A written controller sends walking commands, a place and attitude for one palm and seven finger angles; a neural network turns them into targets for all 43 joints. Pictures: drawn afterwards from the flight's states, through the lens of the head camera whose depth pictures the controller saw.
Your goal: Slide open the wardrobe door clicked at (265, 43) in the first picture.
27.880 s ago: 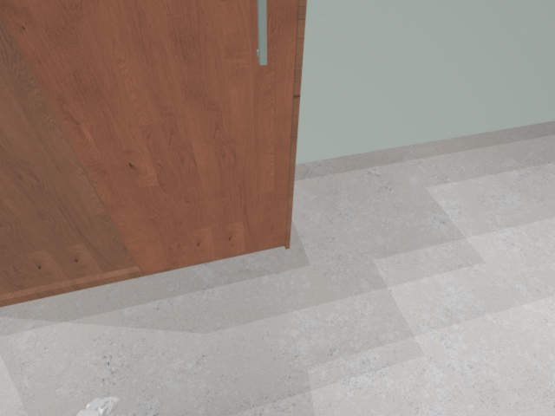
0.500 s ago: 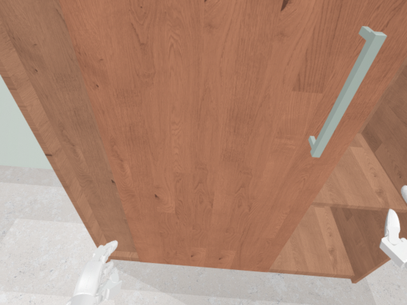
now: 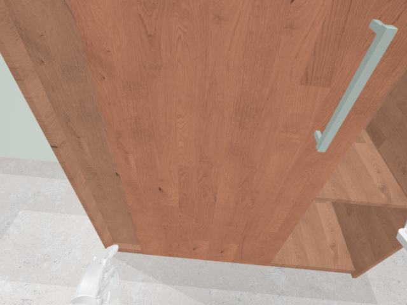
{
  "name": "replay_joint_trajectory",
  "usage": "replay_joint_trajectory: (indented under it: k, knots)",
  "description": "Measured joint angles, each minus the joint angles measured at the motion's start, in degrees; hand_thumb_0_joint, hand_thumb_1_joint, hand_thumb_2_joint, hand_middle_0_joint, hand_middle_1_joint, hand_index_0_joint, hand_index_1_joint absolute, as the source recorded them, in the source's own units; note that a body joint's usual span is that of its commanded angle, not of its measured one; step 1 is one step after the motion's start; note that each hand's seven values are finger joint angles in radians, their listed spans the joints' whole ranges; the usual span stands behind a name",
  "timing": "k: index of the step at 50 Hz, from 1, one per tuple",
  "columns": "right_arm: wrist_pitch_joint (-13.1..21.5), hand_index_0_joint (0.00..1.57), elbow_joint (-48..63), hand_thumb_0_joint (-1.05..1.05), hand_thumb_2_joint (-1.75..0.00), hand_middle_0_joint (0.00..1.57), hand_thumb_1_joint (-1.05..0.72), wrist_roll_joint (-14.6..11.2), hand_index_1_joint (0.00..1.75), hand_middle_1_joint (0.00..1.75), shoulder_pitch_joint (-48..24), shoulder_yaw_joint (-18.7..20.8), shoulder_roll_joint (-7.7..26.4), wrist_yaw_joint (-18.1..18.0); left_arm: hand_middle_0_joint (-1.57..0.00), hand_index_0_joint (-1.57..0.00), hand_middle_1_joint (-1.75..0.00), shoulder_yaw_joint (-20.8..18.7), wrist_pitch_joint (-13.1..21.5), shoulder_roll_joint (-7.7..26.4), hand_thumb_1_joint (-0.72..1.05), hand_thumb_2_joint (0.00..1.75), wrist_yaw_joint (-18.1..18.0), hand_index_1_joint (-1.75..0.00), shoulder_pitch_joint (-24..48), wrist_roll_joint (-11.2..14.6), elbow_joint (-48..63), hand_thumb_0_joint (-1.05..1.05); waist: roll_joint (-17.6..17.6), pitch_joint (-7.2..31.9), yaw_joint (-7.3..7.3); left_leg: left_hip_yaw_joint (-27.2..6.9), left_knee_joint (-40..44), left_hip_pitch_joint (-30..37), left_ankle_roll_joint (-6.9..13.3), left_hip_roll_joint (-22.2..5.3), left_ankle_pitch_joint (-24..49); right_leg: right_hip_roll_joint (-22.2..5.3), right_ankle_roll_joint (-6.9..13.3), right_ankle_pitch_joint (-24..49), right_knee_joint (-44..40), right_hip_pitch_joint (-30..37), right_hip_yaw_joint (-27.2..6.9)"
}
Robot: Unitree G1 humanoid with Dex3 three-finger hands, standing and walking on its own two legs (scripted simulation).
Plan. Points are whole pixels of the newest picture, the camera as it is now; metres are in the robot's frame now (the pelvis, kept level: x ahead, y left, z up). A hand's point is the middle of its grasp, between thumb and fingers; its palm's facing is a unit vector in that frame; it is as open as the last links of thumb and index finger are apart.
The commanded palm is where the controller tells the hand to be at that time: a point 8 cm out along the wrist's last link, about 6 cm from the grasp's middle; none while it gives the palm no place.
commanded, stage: step back with the hand held close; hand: right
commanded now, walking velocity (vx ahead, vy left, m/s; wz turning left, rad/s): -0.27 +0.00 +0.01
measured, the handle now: (344, 95) +0.44 -0.26 +0.23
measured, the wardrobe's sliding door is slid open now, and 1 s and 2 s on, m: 0.43 0.43 0.43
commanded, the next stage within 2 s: stop stepping back and stand still in 0.88 s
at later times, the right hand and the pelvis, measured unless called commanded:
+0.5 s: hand out of the picture +0.12 -0.31 +0.15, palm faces +0.48 +0.77 -0.42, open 7.4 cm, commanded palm +0.06 -0.35 +0.17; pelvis -0.07 -0.04 -0.02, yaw -1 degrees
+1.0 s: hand out of the picture -0.04 -0.34 +0.16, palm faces +0.58 +0.72 -0.37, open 7.4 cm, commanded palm -0.08 -0.37 +0.17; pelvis -0.19 -0.06 -0.03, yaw -5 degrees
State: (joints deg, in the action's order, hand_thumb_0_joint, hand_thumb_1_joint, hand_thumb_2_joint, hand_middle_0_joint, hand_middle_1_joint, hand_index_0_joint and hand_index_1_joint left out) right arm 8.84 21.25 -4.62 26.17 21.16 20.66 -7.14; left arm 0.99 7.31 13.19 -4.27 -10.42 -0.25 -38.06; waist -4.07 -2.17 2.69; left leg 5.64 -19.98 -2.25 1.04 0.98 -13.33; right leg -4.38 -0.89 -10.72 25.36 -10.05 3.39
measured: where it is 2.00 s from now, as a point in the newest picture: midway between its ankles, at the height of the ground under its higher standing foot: outside the picture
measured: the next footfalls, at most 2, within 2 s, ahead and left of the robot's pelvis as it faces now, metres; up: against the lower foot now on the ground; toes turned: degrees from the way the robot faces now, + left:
right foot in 1.06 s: -0.13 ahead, -0.18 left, +0.00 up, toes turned -7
left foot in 1.38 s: -0.31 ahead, +0.02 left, +0.00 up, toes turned +1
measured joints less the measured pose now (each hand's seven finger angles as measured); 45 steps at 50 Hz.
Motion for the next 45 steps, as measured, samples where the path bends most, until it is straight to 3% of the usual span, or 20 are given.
replay_joint_trajectory:
  k: [9, 15, 20, 27, 35, 42, 45]
  knots:
    - [-1.10, 0.21, 5.95, 0.02, -0.90, 0.21, -0.89, 0.67, 0.30, 0.30, 5.70, -1.83, 0.95, -0.07, -0.20, -0.20, -0.30, -1.19, -3.53, 0.97, 0.90, 0.90, -1.12, -0.30, 0.86, 0.58, 3.81, 0.01, 0.62, 0.11, -1.76, -1.50, -6.22, -8.65, -1.28, -1.38, -0.83, 0.79, 1.40, -0.14, 3.71, -7.00, 1.50]
    - [-0.15, 0.22, 7.68, 0.02, -0.90, 0.22, -0.89, 0.29, 0.30, 0.30, 6.43, 0.78, 4.05, -1.28, -0.20, -0.20, -0.30, -1.02, -4.75, 0.21, 0.90, 0.90, -1.83, -0.30, 0.85, 0.85, 5.05, 0.01, 1.28, 0.20, -1.63, -1.90, -8.07, -11.37, -2.07, -1.99, -0.03, 1.21, 2.48, 0.59, 5.25, -9.51, 1.90]
    - [0.97, 0.22, 6.03, 0.02, -0.90, 0.22, -0.89, 0.55, 0.30, 0.30, 4.79, 2.48, 3.42, -2.47, -0.20, -0.20, -0.30, -0.22, -3.81, -0.25, 0.90, 0.90, -1.87, -0.30, 0.30, 0.94, 5.42, 0.01, 1.27, 0.26, -1.22, -1.90, -8.79, -13.28, -2.47, -2.15, 1.28, 1.42, 3.39, 1.88, 6.00, -11.55, 1.80]
    - [2.54, 0.21, 5.83, 0.02, -0.90, 0.21, -0.89, 2.27, 0.30, 0.30, 2.81, 1.41, 1.04, -2.80, -0.20, -0.20, -0.30, 0.22, -1.78, -0.88, 0.90, 0.90, -1.81, -0.30, -1.55, 0.61, 4.56, 0.01, 1.73, -0.22, -1.88, -4.03, -10.78, -15.25, -2.02, -0.64, 1.70, 3.05, 4.18, 1.38, 7.98, -14.63, -0.57]
    - [4.46, 0.22, 8.76, 0.02, -0.90, 0.21, -0.89, 2.50, 0.30, 0.30, 3.00, 2.28, 1.23, -3.63, -0.20, -0.21, -0.30, 0.21, -0.07, -1.10, 0.90, 0.90, -1.93, -0.30, -1.54, -0.35, 2.78, 0.01, 2.70, -0.73, -0.91, -4.51, -11.47, -17.26, -1.82, -0.22, 1.37, 3.28, 3.95, -0.51, 9.04, -17.02, -1.02]
    - [5.07, 0.21, 7.96, 0.02, -0.90, 0.21, -0.89, 2.56, 0.30, 0.30, -1.10, 3.40, 3.49, -2.91, -0.20, -0.20, -0.30, -0.70, 1.13, -1.65, 0.90, 0.90, -1.76, -0.30, -0.62, -0.42, 3.56, 0.01, 2.17, -2.01, -2.71, -5.81, -18.25, -18.18, -0.68, 1.99, -7.80, 2.61, 5.29, 4.76, 7.72, -18.92, 0.11]
    - [5.29, 0.21, 8.95, 0.02, -0.90, 0.21, -0.89, 1.87, 0.30, 0.30, 0.25, 3.78, 3.77, -2.60, -0.20, -0.20, -0.30, -1.06, 0.64, -1.71, 0.90, 0.90, -1.16, -0.30, 0.44, -0.30, 3.45, 0.01, 1.84, -2.58, -2.91, -5.59, -17.59, -18.83, -0.25, 1.88, -4.10, 2.06, 3.50, -0.32, 9.71, -20.72, 1.06]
